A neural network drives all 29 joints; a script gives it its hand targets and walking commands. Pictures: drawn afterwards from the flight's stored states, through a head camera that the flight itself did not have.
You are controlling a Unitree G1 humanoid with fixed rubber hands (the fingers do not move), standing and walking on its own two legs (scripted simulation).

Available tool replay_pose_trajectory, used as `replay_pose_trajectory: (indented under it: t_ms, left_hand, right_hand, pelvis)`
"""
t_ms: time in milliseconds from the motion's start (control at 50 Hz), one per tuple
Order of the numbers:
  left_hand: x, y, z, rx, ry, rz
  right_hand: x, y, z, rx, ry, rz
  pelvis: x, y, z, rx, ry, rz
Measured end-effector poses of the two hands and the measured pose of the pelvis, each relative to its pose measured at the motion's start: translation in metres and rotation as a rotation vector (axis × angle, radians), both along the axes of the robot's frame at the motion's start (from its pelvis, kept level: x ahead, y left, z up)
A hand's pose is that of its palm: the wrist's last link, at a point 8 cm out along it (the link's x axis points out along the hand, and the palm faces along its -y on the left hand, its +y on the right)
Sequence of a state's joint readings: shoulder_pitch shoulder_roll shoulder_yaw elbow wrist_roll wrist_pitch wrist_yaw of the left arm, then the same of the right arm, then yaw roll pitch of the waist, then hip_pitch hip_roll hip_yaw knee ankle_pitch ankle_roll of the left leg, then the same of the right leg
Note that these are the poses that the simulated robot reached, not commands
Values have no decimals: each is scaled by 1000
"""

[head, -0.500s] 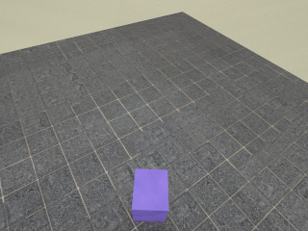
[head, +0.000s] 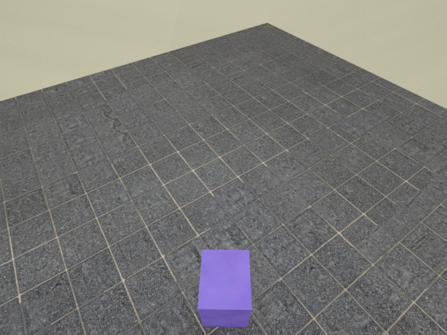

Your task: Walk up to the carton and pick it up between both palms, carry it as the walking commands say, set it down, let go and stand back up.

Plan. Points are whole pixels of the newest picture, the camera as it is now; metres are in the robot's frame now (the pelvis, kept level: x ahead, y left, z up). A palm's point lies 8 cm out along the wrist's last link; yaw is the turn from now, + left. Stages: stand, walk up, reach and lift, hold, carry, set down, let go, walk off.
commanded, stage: walk up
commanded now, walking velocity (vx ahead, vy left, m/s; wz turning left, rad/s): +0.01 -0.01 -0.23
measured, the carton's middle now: (225, 289) +0.41 +0.02 -0.64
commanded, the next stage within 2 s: stand in 0.34 s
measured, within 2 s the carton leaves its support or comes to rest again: neither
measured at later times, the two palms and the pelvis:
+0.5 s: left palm out of the picture +0.00 +0.21 -0.15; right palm out of the picture +0.01 -0.24 -0.15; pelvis +0.01 -0.01 +0.00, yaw -1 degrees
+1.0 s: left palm out of the picture +0.15 +0.22 -0.14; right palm out of the picture +0.16 -0.22 -0.14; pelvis +0.00 +0.00 -0.02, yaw +0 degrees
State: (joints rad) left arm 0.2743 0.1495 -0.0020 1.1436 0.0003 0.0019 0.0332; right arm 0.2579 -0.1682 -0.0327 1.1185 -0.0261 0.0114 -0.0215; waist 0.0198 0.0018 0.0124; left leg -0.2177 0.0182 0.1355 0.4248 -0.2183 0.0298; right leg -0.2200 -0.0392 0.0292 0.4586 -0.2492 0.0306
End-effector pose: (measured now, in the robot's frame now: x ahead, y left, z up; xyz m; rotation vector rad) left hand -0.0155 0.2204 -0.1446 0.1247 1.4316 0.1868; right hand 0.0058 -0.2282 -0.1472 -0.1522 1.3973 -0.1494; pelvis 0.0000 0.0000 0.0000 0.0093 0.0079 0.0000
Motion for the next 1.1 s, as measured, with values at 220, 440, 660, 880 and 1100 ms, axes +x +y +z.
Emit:
replay_pose_trajectory:
  t_ms: [220, 440, 660, 880, 1100]
  left_hand:
    - [18, -8, 5, 26, -13, -23]
    - [17, -11, -2, -3, -15, -22]
    - [16, -12, -4, -12, -13, -20]
    - [151, 15, 13, 22, -114, -99]
    - [168, -6, -10, -64, -187, -116]
  right_hand:
    - [1, -6, -9, 24, 19, -26]
    - [1, -7, -4, -2, 14, -26]
    - [1, -8, -2, -7, 3, -40]
    - [147, -1, 14, 1, -129, 14]
    - [157, 10, -3, 15, -175, 67]
  pelvis:
    - [11, -11, -2, 10, 10, -22]
    - [10, -8, -3, 6, 6, -22]
    - [8, -7, -3, 5, 7, -22]
    - [-9, 2, -22, -11, 77, -8]
    - [-5, 6, -31, -15, 216, -6]
